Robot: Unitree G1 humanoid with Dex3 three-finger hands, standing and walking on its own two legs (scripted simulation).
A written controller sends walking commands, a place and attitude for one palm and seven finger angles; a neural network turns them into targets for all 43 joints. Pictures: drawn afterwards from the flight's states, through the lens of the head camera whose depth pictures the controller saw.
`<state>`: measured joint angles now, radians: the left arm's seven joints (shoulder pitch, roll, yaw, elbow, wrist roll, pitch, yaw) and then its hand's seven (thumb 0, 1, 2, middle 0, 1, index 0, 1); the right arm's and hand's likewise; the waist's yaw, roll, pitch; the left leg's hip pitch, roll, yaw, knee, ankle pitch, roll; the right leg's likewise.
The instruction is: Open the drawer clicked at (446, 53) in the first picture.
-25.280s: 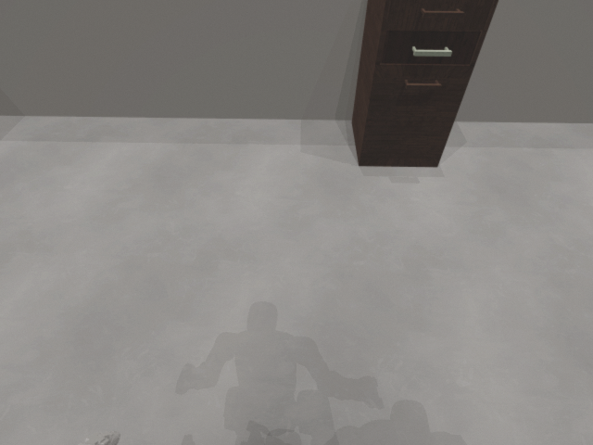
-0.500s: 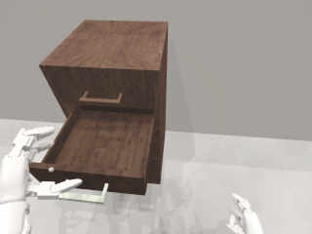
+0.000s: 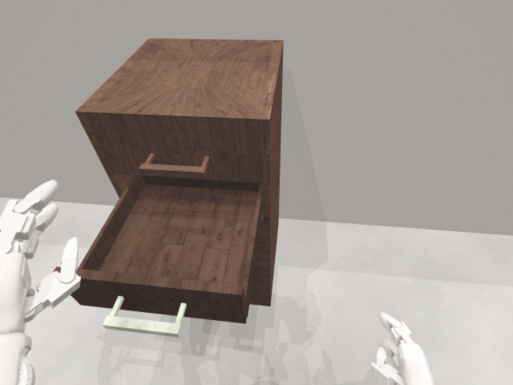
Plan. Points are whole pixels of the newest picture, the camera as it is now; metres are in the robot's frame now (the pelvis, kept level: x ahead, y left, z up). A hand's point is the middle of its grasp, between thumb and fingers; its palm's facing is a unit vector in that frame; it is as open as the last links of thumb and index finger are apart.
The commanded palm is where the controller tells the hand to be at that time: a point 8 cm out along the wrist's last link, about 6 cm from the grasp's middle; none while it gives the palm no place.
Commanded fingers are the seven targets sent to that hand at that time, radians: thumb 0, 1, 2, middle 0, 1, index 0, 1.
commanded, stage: draw the hand back to the body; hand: left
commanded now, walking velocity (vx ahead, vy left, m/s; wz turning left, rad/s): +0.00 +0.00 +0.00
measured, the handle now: (146, 315) +0.26 +0.27 -0.14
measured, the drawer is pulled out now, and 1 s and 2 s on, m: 0.30 0.30 0.30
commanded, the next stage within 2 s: step back with the hand held close in 0.14 s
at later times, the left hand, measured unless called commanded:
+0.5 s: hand (79, 286) +0.18 +0.24 +0.14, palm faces +0.31 -0.81 -0.49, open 7.4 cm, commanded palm +0.11 +0.29 +0.17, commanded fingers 0.00 0.90 0.90 -0.20 -0.30 -0.20 -0.30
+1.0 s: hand (37, 349) +0.11 +0.24 +0.15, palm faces +0.42 -0.81 -0.41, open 7.4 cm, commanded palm +0.04 +0.28 +0.17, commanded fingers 0.00 0.90 0.90 -0.20 -0.30 -0.20 -0.30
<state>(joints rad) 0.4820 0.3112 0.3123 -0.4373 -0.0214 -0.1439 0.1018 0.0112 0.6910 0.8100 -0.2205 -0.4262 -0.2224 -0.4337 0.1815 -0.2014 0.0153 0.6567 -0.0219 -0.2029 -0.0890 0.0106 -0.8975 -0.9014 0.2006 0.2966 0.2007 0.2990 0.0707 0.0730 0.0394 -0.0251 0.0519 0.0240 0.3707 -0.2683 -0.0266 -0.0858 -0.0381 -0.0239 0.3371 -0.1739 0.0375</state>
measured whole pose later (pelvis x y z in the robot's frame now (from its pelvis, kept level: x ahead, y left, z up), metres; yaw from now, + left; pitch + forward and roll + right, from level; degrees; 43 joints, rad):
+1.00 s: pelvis -0.09 +0.00 -0.02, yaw +1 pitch +0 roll -1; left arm 0.59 0.34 0.35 -0.58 0.00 -0.22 0.20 0.02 0.89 0.90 -0.21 -0.30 -0.21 -0.31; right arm 0.24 -0.20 0.00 0.58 -0.03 -0.12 -0.10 0.01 -0.90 -0.90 0.20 0.30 0.20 0.30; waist -0.02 0.01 0.01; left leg -0.38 0.04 -0.03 0.63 -0.25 -0.02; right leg -0.41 -0.01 0.00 0.57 -0.25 0.02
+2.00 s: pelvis -0.27 -0.03 -0.01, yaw +0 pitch +0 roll +1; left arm 0.62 0.37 0.36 -0.61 -0.03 -0.20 0.15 0.02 0.88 0.90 -0.21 -0.30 -0.21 -0.31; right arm 0.23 -0.19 0.01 0.66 0.01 -0.10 -0.06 0.01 -0.90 -0.90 0.20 0.30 0.20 0.30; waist -0.02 -0.05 0.01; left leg -0.38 0.00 0.04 0.79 -0.39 0.01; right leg -0.30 0.00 -0.04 0.52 -0.21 -0.03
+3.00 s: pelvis -0.28 -0.01 +0.00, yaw +2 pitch -2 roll -1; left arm 0.35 0.21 0.00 1.13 0.01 0.02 0.02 0.01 0.95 0.89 -0.20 -0.30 -0.20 -0.30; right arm 0.32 -0.16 0.01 1.10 0.00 0.02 -0.03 0.00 -0.90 -0.90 0.20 0.30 0.20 0.30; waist 0.01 -0.01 0.09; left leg -0.19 -0.02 0.03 0.41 -0.19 0.04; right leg -0.17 -0.01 -0.06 0.38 -0.17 0.00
